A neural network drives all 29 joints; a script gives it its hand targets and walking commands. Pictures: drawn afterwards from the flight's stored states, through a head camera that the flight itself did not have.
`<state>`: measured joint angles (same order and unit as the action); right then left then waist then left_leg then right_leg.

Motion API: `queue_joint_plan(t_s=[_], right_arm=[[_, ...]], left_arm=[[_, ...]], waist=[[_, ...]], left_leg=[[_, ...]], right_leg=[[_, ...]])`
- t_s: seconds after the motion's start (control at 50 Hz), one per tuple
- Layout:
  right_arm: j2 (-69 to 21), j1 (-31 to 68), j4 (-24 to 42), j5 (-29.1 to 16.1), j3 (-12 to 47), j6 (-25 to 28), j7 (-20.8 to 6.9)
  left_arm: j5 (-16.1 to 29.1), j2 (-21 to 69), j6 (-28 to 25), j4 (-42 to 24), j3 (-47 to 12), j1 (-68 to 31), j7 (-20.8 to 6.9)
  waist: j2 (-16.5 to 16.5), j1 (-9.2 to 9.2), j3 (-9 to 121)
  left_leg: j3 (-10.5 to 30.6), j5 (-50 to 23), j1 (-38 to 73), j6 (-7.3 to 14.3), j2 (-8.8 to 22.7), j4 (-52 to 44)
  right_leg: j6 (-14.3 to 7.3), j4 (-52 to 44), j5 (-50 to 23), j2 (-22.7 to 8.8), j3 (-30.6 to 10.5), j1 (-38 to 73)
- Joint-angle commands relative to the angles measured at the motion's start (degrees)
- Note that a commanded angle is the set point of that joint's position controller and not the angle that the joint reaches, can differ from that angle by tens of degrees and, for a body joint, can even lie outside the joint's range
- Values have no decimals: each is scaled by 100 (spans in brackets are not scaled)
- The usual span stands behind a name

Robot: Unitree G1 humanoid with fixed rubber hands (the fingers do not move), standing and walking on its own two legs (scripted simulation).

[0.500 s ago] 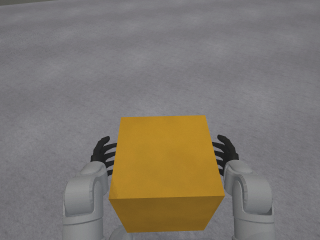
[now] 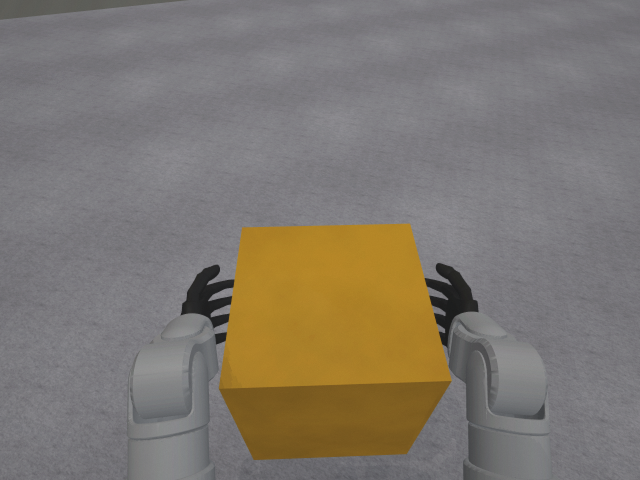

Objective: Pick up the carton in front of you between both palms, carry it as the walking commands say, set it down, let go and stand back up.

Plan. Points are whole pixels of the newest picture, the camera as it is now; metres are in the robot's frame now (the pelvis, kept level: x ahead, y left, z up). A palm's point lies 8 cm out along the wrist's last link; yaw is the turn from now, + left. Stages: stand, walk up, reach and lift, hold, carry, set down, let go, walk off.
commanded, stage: carry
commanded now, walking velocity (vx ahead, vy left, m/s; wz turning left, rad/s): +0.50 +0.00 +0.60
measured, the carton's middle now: (328, 346) +0.28 -0.02 +0.01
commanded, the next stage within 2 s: none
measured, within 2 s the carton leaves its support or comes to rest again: neither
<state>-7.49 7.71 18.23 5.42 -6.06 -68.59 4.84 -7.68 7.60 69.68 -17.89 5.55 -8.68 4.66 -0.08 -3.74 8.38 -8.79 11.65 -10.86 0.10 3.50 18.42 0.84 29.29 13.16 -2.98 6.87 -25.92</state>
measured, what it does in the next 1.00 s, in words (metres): walks ahead, turning left: right foot, then left foot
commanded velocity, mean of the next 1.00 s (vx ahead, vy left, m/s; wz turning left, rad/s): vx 0.50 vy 0.00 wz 0.22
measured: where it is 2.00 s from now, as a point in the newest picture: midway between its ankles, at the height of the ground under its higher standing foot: (218, 246)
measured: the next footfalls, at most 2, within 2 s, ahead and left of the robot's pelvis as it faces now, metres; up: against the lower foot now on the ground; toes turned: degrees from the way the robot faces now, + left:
right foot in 0.06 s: +0.16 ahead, -0.12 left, +0.00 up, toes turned -7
left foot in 0.48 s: +0.44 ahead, +0.16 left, +0.00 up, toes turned +26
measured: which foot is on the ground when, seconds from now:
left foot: down 0.00-0.06, up 0.08-0.46, down 0.48-1.00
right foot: up 0.00-0.04, down 0.06-0.48, up 0.50-0.94, down 0.96-1.00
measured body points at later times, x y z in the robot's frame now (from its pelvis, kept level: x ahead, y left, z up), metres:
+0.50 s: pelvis +0.32 +0.06 -0.03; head +0.32 +0.04 +0.42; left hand +0.54 +0.28 +0.05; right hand +0.63 -0.01 +0.04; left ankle +0.40 +0.14 -0.75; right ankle +0.13 -0.12 -0.72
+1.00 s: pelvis +0.65 +0.12 -0.03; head +0.64 +0.11 +0.42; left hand +0.86 +0.36 +0.07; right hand +0.97 +0.07 +0.06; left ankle +0.42 +0.14 -0.73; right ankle +0.80 +0.09 -0.75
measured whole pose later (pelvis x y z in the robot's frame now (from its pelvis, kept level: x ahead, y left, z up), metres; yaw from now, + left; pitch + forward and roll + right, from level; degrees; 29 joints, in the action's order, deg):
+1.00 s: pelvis +0.65 +0.12 -0.03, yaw +21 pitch +2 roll -2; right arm -7.3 9.0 22.2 6.3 -6.5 -69.9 4.5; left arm -6.3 7.8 69.6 -20.2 5.5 -10.0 5.3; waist 2.9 -0.1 5.4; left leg -7.0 27.9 2.4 0.1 3.9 33.5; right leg -4.0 29.3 3.3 -1.4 13.2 -27.6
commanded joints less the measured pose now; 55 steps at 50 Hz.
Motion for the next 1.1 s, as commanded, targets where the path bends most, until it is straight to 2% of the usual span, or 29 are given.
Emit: queue_joint_plan(t_s=[0.0, 0.02, 0.04, 0.06, 0.08, 0.1, 0.14, 0.2, 0.28, 0.36, 0.4, 0.42, 0.44, 0.46, 0.48, 0.5, 0.52, 0.56, 0.6, 0.74, 0.86, 0.92, 0.94, 0.96, 0.98, 1.0, 1.02, 1.06, 1.08], right_arm=[[-4927, 2931, 459, -2517, 4169, -115, -1592], [-4845, 2853, 388, -2466, 4128, -148, -1573], [-4760, 2722, 273, -2404, 4091, -179, -1556], [-4646, 2817, 305, -2386, 4100, -236, -1547], [-4611, 3030, 311, -2409, 4097, -310, -1540], [-4696, 3100, 204, -2420, 4133, -332, -1548], [-4934, 2976, 37, -2348, 4081, -261, -1561], [-5167, 3076, 275, -2245, 4136, -122, -1456], [-5082, 2725, 484, -2004, 4078, -76, -1260], [-4933, 2408, 458, -1869, 4034, -133, -1201], [-4961, 2409, 430, -1896, 4057, -133, -1238], [-4987, 2395, 396, -1913, 4054, -117, -1261], [-5056, 2381, 374, -1937, 4060, -96, -1283], [-5127, 2456, 412, -1952, 4062, -87, -1310], [-5084, 2532, 320, -1902, 4011, -75, -1346], [-5203, 2491, 164, -2011, 4061, -38, -1393], [-5322, 2637, 262, -2144, 4093, 18, -1421], [-5638, 2685, 348, -2215, 4198, 137, -1442], [-5724, 2639, 390, -2257, 4213, 204, -1459], [-5346, 2227, 537, -2261, 4145, 261, -1569], [-4750, 2246, 675, -2142, 3981, 0, -1452], [-4565, 2426, 678, -2123, 3962, -164, -1428], [-4510, 2510, 670, -2144, 3969, -215, -1432], [-4462, 2652, 651, -2150, 3969, -251, -1448], [-4565, 2792, 710, -2223, 4069, -321, -1447], [-4580, 2827, 611, -2213, 4070, -309, -1467], [-4820, 2905, 496, -2245, 4093, -261, -1481], [-5121, 3025, 514, -2267, 4141, -136, -1495], [-5306, 3064, 485, -2274, 4162, -91, -1485]], left_arm=[[2128, 5043, -52, -307, -3813, -2477, -1194], [2148, 4981, -13, -248, -3776, -2427, -1198], [2162, 4935, 28, -190, -3745, -2442, -1209], [2098, 4808, 50, -34, -3661, -2324, -1221], [2032, 4792, 47, 209, -3581, -2249, -1230], [2108, 4861, 47, 149, -3613, -2327, -1249], [2287, 5117, 25, -52, -3765, -2600, -1305], [2587, 5443, -74, -376, -4004, -3018, -1421], [2769, 5195, -66, -653, -4058, -2892, -1471], [2645, 4937, -6, -529, -3976, -2473, -1507], [2586, 4872, 4, -509, -3939, -2378, -1528], [2568, 4862, 4, -535, -3932, -2370, -1548], [2563, 4875, -6, -564, -3940, -2433, -1577], [2544, 4866, -31, -546, -3952, -2533, -1603], [2599, 4973, -12, -585, -4031, -2664, -1615], [2553, 4948, -36, -538, -4002, -2552, -1611], [2536, 5116, -91, -492, -4011, -2676, -1599], [2592, 5405, -198, -568, -4142, -2824, -1584], [2560, 5552, -297, -526, -4195, -2675, -1534], [2428, 5432, -414, -701, -4349, -2368, -1373], [2464, 4857, -88, -860, -4204, -2458, -1340], [2448, 4678, 62, -671, -4039, -2407, -1361], [2425, 4644, 88, -575, -3968, -2393, -1367], [2399, 4637, 120, -521, -3916, -2416, -1371], [2315, 4579, 92, -308, -3812, -2503, -1386], [2368, 4800, 87, -208, -3810, -2344, -1393], [2416, 4944, 67, -318, -3845, -2469, -1409], [2510, 5321, -27, -436, -3958, -2790, -1449], [2546, 5412, -68, -500, -3978, -2930, -1457]], waist=[[786, 260, 931], [637, 291, 965], [385, 317, 1012], [-765, 463, 1078], [-1755, 538, 951], [-1308, 491, 757], [-493, 465, 762], [-716, 483, 710], [-788, 480, 593], [-1092, 467, 309], [-1319, 411, 488], [-1421, 366, 736], [-1233, 221, 1080], [-853, 100, 1414], [569, 266, 1691], [856, 219, 1909], [650, 187, 1476], [69, 268, 1265], [313, 335, 1390], [758, 294, 815], [800, 232, 207], [859, 347, 496], [639, 443, 832], [86, 539, 1205], [-1566, 521, 1719], [-1577, 507, 1554], [-1186, 480, 1491], [-242, 441, 1320], [-314, 406, 1307]], left_leg=[[852, 593, -67, 591, 917, -460], [702, 780, -397, 498, 769, -54], [495, 1019, -1000, 362, 604, 629], [54, 1335, -2078, 69, 160, 2086], [99, 1920, -3169, 40, -127, 3117], [608, 1997, -3489, 165, 135, 4022], [808, 1361, -3423, 234, 418, 4329], [533, 343, -3187, 133, 306, 3677], [172, -189, -3106, 134, 125, 2746], [-492, -786, -2199, 357, -300, 1463], [-756, -1060, -1266, 486, -681, 1190], [-883, -1045, -574, 548, -883, 1028], [-970, -1229, 518, 618, -1003, 465], [-358, -840, 1780, 594, -557, 689], [2380, -1313, 2975, 1338, 1218, 733], [4075, -1137, 3367, 2009, 1901, -111], [3516, -1772, 3104, 1890, 1852, -325], [2335, -2778, 2066, 1356, 1528, -128], [1577, -2162, 1636, 1024, 1278, -324], [754, -2278, 1747, 890, 922, -708], [398, -3021, 1756, 713, 872, -642], [19, -4208, 1637, 440, 776, 472], [-272, -3909, 1197, 269, 542, 1495], [-223, -2351, 225, 124, 394, 2788], [-6, -475, -1590, -91, -319, 4570], [669, 1408, -2310, 29, -491, 5418], [959, 1324, -2505, 159, -111, 5790], [974, 728, -2441, 214, 289, 5283], [948, 475, -2229, 175, 367, 4863]], right_leg=[[149, -760, -506, 147, 464, 1331], [151, -912, -361, 88, 514, 1948], [77, -980, -88, -263, 181, 2732], [-298, -1606, 1374, -1452, -1577, 3411], [-926, -1977, 1932, -2341, -3131, 3701], [-1180, -1984, 1538, -2679, -3338, 3547], [-937, -1915, 420, -2353, -2209, 3321], [-441, -1910, -1056, -1878, -717, 3255], [-382, -1709, -2022, -1672, 238, 3499], [-166, -1444, -3508, -1420, 1162, 3455], [1, -709, -5170, -1376, 1409, 3466], [91, -40, -5577, -1314, 1502, 3393], [212, 1021, -5269, -1123, 1692, 3029], [295, 2125, -3627, -1081, 1381, 2011], [505, 3581, -29, -509, 943, 282], [567, 4775, 1684, 43, 180, -947], [395, 5134, 1560, -229, -362, -1445], [150, 4365, 977, -599, -671, -1133], [86, 3521, 504, -612, -627, -681], [192, 1334, -516, -330, -24, -1165], [-64, 61, -1405, -36, 377, -678], [-189, -392, -1248, 367, 762, 775], [-172, -582, -987, 501, 929, 1863], [-232, -635, -284, -366, -156, 2971], [-1167, -1169, 627, -1976, -3076, 4232], [-1350, -1671, -306, -2112, -3772, 4080], [-1255, -1509, -893, -1988, -3012, 3892], [-958, -1459, -1490, -1687, -1944, 3184], [-776, -1598, -1179, -1547, -1575, 2869]])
